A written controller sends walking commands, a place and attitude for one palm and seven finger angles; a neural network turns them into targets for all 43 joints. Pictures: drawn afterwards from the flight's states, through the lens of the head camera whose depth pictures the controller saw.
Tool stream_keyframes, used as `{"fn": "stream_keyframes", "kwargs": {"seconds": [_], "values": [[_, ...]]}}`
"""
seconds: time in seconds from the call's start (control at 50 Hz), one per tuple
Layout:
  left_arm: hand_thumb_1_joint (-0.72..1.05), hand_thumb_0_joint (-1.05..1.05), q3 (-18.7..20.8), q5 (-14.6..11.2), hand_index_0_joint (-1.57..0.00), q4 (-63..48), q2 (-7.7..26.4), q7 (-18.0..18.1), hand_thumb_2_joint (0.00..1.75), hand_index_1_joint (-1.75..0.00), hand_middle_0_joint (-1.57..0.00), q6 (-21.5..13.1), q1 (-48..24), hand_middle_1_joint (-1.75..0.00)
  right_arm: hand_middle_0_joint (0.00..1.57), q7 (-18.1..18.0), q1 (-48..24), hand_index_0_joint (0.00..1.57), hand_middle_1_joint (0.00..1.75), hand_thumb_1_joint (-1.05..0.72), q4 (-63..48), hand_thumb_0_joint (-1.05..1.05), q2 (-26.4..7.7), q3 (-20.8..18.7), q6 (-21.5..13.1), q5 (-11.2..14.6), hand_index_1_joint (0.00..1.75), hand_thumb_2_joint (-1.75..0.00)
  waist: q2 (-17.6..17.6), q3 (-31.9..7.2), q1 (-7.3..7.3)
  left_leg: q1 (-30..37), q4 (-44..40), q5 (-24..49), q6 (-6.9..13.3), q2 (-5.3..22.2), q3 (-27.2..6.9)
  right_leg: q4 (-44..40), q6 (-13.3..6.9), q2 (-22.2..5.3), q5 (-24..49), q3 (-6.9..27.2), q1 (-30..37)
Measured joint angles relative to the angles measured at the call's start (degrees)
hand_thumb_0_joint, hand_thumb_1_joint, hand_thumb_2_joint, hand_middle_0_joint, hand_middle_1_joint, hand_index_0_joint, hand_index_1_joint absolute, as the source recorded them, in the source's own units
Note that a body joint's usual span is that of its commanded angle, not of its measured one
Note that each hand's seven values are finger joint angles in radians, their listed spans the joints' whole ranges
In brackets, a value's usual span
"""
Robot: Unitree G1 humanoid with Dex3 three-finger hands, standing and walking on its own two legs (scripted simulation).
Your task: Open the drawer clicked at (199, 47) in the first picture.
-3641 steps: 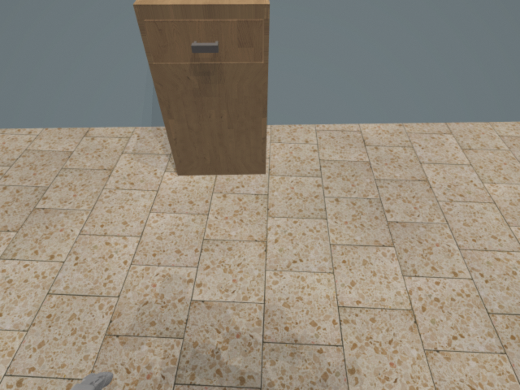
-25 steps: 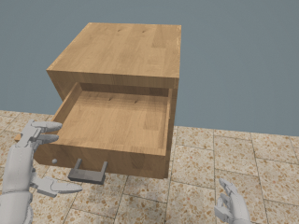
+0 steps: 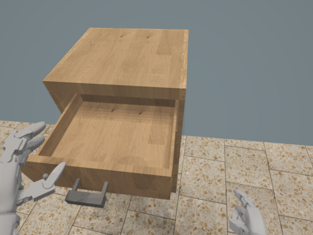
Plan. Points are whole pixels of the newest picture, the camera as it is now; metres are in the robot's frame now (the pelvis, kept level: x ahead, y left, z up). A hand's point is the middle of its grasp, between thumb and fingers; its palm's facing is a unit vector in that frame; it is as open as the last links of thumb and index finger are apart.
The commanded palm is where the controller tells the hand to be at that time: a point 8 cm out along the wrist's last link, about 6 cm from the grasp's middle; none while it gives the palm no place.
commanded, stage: draw the hand back to the body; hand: left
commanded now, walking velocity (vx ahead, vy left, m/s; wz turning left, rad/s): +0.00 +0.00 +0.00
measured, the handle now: (89, 191) +0.23 +0.23 -0.04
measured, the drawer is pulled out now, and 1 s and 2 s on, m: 0.27 0.27 0.27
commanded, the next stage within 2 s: step back with the hand held close in 0.32 s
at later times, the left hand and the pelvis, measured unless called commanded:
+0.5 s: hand (37, 179) +0.17 +0.24 +0.16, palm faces +0.40 -0.80 -0.44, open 7.4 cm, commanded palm +0.11 +0.28 +0.18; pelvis -0.01 +0.00 +0.00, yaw +0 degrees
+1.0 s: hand (12, 214) +0.11 +0.25 +0.15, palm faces +0.35 -0.81 -0.48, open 7.4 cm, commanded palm +0.05 +0.29 +0.18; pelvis -0.08 +0.01 -0.01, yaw +0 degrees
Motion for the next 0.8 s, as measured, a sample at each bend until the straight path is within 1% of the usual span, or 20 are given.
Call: {"fn": "stream_keyframes", "kwargs": {"seconds": [0.1,0.24,0.32,0.44,0.46,0.54,0.58,0.64,0.7,0.76,0.8], "values": [[0.56,0.01,0.74,-0.2,-0.24,0.65,-0.26,0.21,0.76,-0.52,-0.23,0.24,-0.76,-0.51,0.2,-0.02,-0.48,0.2,0.3,-0.9,-0.36,0.01,0.27,0.15,0.49,0.14,0.3,-0.9,0.16,-0.35,0.2,-0.05,0.18,-0.07,-0.07,0.0,-0.27,0.25,-0.07,-0.02,-0.21,-0.28,0.03],[0.77,0.01,-0.03,-0.29,-0.22,1.33,-0.86,0.11,0.85,-0.38,-0.22,0.79,-1.06,-0.37,0.2,0.09,-0.4,0.2,0.3,-0.9,-0.73,0.01,0.64,0.59,0.92,0.17,0.3,-0.9,-0.02,-0.44,0.16,-0.13,0.28,0.14,-0.15,-0.02,-0.34,0.56,-0.17,-0.05,-0.13,-0.36,-0.13],[0.83,0.01,-0.28,-0.31,-0.22,1.0,-0.63,0.1,0.88,-0.34,-0.21,0.95,-0.8,-0.33,0.2,0.09,0.14,0.2,0.3,-0.9,-0.76,0.01,0.66,0.76,0.81,0.16,0.3,-0.9,0.01,-0.36,0.07,-0.11,0.4,0.26,-0.19,-0.03,-0.37,0.68,-0.22,-0.06,-0.03,-0.39,-0.1],[0.87,0.01,0.25,-0.34,-0.21,0.9,-0.22,0.32,0.9,-0.31,-0.21,0.64,-0.94,-0.31,0.2,0.05,0.85,0.2,0.3,-0.9,-0.43,0.01,0.58,0.8,0.71,0.24,0.3,-0.9,0.15,-0.14,-0.1,-0.22,0.58,0.5,-0.22,-0.03,-0.36,0.89,-0.27,-0.06,0.21,-0.39,-0.23],[0.87,0.01,0.75,-0.51,-0.21,0.95,-0.13,0.1,0.9,-0.31,-0.21,0.2,-1.01,-0.31,0.2,0.14,1.04,0.2,0.3,-0.9,-0.78,0.01,0.44,0.9,1.04,0.36,0.3,-0.9,0.25,-0.27,-0.26,-0.72,0.89,0.48,-0.19,0.04,-0.46,0.9,-0.28,0.0,0.3,-0.48,-0.55],[0.88,0.01,3.95,-0.44,-0.21,1.55,0.53,-0.02,0.9,-0.31,-0.21,-3.05,-1.56,-0.3,0.21,0.43,0.64,0.2,0.3,-0.9,-1.76,0.01,-0.34,1.15,2.79,0.49,0.3,-0.9,0.28,-0.15,-1.64,-3.55,2.18,0.59,0.04,0.15,-0.52,0.99,-0.2,0.13,1.12,-0.51,-2.85],[0.88,0.01,4.45,-0.37,-0.21,1.53,0.52,0.06,0.9,-0.31,-0.21,-4.02,-1.36,-0.3,0.21,0.59,0.33,0.2,0.3,-0.9,-2.21,0.01,-0.82,0.93,3.6,0.53,0.3,-0.9,0.07,0.18,-2.35,-4.55,2.09,1.07,0.2,-0.1,-0.13,1.15,0.01,-0.12,1.6,-0.11,-4.11],[0.89,0.01,3.87,-0.25,-0.21,1.16,0.49,-0.05,0.9,-0.3,-0.21,-4.67,0.04,-0.3,0.21,0.66,0.01,0.2,0.3,-0.9,-2.92,0.01,-1.39,0.21,4.67,0.62,0.3,-0.9,-0.23,0.58,-3.4,-5.73,1.79,1.82,0.63,-0.61,0.61,1.42,0.45,-0.6,2.26,0.65,-5.77],[0.89,0.01,3.16,-0.08,-0.21,0.29,1.2,-0.26,0.9,-0.3,-0.21,-4.77,1.96,-0.3,0.21,0.62,-0.07,0.2,0.3,-0.9,-3.67,0.01,-1.46,-0.56,5.76,0.81,0.3,-0.9,-0.9,0.92,-4.35,-6.97,2.07,2.3,0.95,-1.03,1.08,1.99,0.8,-1.01,2.69,1.15,-7.27],[0.89,0.01,3.4,-0.06,-0.21,-0.79,2.61,-0.13,0.9,-0.3,-0.21,-4.9,3.56,-0.3,0.2,0.44,0.12,0.2,0.3,-0.9,-4.25,0.01,-1.12,-1.04,6.52,0.93,0.3,-0.9,-1.99,1.19,-4.93,-8.14,2.6,2.69,1.15,-1.36,1.21,2.63,0.99,-1.33,3.04,1.32,-8.49],[0.88,0.01,4.04,-0.13,-0.22,-1.72,3.53,0.13,0.9,-0.3,-0.21,-4.96,4.29,-0.3,0.2,0.35,0.36,0.2,0.3,-0.9,-4.57,0.01,-0.8,-1.15,6.7,0.95,0.3,-0.9,-2.77,1.33,-5.01,-8.9,3.08,2.94,1.23,-1.5,1.17,3.06,1.06,-1.48,3.29,1.31,-9.19]]}}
